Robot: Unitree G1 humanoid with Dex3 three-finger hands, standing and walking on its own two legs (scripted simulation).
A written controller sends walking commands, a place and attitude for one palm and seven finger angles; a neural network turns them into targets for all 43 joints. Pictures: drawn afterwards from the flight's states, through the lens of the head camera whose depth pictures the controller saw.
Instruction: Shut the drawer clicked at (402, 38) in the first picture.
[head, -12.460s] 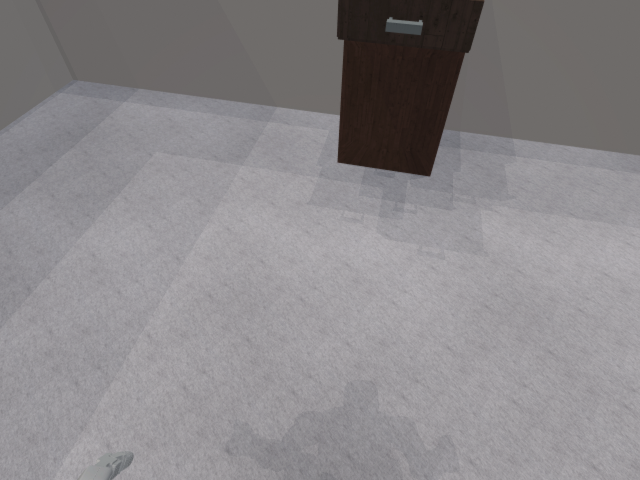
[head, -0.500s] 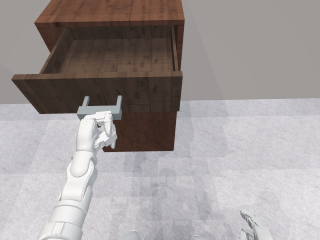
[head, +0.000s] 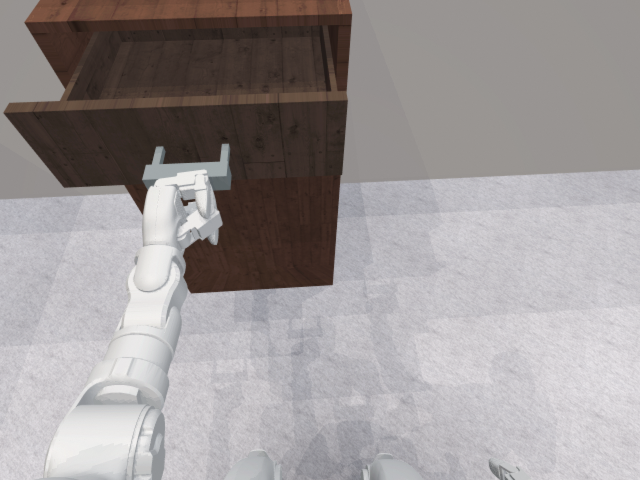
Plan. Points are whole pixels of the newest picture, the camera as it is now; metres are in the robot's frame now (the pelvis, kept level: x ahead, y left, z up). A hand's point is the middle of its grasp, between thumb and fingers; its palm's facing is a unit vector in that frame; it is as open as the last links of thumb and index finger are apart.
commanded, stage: push the drawer shut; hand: left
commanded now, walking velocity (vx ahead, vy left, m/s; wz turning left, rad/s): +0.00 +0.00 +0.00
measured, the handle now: (190, 164) +0.51 +0.18 +0.08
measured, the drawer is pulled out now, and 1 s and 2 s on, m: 0.18 0.07 0.00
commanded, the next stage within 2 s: pull the fist back off the drawer in 1.82 s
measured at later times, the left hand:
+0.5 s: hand (221, 179) +0.49 +0.13 +0.07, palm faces +0.05 -1.00 -0.03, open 3.1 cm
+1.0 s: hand (220, 150) +0.54 +0.14 +0.07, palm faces +0.05 -1.00 -0.03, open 3.1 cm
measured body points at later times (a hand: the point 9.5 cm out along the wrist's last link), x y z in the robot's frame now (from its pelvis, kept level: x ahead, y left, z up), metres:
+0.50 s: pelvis +0.00 +0.00 -0.01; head +0.10 +0.00 +0.43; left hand +0.48 +0.19 +0.08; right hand +0.03 -0.26 -0.13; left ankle +0.03 +0.12 -0.69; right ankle +0.01 -0.12 -0.69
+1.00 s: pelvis +0.00 +0.01 -0.02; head +0.13 +0.01 +0.41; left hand +0.53 +0.19 +0.08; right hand -0.02 -0.26 -0.13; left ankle +0.03 +0.12 -0.69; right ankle +0.01 -0.12 -0.69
